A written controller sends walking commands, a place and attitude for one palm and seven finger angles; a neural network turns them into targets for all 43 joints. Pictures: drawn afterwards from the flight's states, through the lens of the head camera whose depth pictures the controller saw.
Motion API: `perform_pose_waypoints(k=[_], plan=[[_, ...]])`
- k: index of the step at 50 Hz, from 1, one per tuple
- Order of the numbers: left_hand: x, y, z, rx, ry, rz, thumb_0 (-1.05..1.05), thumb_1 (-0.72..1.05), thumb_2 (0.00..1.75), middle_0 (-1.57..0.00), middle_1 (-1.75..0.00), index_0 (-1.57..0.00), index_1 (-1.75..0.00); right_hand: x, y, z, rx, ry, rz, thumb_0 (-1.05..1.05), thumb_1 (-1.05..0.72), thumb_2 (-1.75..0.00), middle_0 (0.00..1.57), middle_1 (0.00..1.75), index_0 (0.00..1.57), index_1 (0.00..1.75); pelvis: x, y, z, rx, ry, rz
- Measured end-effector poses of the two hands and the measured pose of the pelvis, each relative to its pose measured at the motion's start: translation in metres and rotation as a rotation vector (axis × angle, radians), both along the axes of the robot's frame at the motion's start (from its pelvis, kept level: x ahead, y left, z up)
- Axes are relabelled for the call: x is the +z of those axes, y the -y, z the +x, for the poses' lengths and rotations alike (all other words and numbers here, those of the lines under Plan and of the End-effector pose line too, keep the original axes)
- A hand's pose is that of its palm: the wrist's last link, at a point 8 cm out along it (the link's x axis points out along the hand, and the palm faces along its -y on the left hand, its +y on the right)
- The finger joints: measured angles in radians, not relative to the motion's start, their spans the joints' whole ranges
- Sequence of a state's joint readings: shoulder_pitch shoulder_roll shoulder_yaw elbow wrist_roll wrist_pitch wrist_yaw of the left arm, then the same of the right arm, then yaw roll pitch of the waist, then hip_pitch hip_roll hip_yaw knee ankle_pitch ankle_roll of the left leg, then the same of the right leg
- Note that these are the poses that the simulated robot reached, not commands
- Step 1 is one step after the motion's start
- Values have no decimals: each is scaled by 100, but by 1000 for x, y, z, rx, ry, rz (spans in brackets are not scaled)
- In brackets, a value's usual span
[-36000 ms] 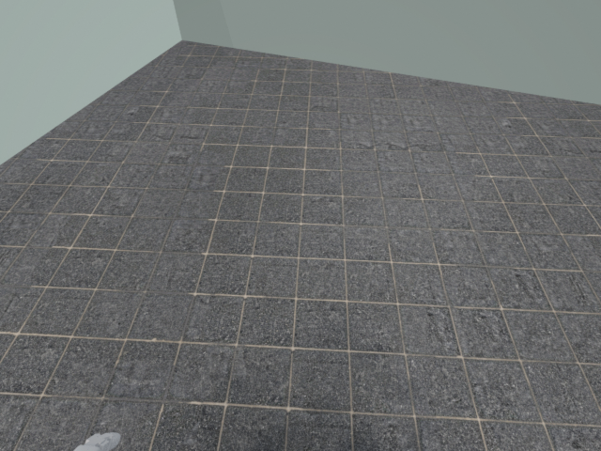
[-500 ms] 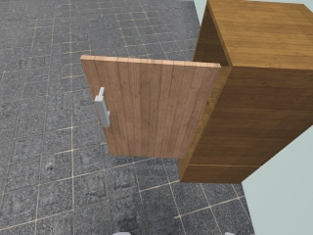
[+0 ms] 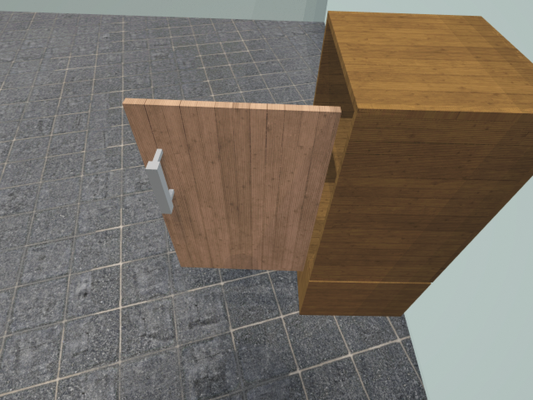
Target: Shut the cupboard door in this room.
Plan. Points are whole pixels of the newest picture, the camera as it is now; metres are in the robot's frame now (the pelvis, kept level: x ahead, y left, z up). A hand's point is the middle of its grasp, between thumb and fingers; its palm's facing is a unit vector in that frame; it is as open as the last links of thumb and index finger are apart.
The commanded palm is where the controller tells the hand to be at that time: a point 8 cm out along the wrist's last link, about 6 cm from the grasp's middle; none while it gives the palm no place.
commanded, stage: come to a stop and stand still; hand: left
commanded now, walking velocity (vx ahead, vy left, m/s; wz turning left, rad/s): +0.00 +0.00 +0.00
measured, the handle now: (163, 182) +0.52 +0.25 -0.03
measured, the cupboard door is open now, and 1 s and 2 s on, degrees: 89 89 89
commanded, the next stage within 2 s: look again from close up in 0.12 s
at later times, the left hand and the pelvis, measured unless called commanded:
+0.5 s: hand out of the picture +0.02 +0.20 -0.18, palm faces +0.02 -0.98 -0.22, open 7.4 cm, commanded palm none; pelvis +0.01 +0.02 -0.01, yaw -1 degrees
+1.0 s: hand out of the picture +0.03 +0.20 -0.18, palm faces -0.01 -0.98 -0.19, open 7.4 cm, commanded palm none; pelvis +0.02 +0.02 -0.01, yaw -1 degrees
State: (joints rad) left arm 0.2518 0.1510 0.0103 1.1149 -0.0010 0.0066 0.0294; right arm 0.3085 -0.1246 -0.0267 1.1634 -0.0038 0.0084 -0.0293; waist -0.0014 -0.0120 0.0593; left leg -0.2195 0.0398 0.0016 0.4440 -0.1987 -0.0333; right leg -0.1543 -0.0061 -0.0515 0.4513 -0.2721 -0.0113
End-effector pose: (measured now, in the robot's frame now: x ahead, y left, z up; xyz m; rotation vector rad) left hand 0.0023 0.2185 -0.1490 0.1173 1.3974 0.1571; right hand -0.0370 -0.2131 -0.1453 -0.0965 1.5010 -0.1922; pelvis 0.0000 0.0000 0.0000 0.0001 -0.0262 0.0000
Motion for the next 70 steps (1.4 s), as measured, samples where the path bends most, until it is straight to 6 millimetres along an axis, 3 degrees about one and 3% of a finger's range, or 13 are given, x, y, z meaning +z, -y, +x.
perform_pose_waypoints(k=[7,15,23,33,47,57,63,70], plan=[[1,8,-17,9,-34,-14,1,92,90,-20,-30,-20,-30,-3,-10,14,8,46,28,1,-91,-90,20,30,20,30,1,0,-2,-1,-2,1],[-1,7,-23,-5,-26,-7,1,91,90,-20,-30,-20,-30,-6,-3,30,29,99,6,2,-93,-90,20,30,20,30,-4,-8,0,-3,-13,-19],[2,-22,1,-28,40,36,1,91,90,-20,-30,-20,-30,-9,-10,52,54,188,-2,2,-94,-90,20,30,20,30,-7,-22,6,-9,0,-5],[9,-44,28,-61,83,71,1,91,90,-20,-30,-20,-30,-5,-12,60,67,190,-3,1,-93,-90,20,30,20,30,-4,-26,10,-22,-3,6],[2,-35,28,-62,40,33,0,91,90,-20,-30,-20,-30,-1,-10,65,71,154,-12,1,-91,-90,20,30,20,30,-4,-24,19,-26,-7,7],[-11,-32,18,-21,-47,4,1,91,90,-20,-30,-20,-30,-7,-16,77,63,115,-18,1,-91,-90,20,30,20,30,-12,-28,47,-26,-14,8],[-7,-33,32,-12,-54,26,1,91,90,-20,-30,-20,-30,-7,-19,89,49,104,-26,1,-92,-90,20,30,20,30,-9,-28,56,-28,-16,9],[1,-36,59,-39,22,60,1,91,90,-20,-30,-20,-30,-4,-8,101,35,153,-38,1,-92,-90,20,30,20,30,-6,-23,46,-38,-29,16]])
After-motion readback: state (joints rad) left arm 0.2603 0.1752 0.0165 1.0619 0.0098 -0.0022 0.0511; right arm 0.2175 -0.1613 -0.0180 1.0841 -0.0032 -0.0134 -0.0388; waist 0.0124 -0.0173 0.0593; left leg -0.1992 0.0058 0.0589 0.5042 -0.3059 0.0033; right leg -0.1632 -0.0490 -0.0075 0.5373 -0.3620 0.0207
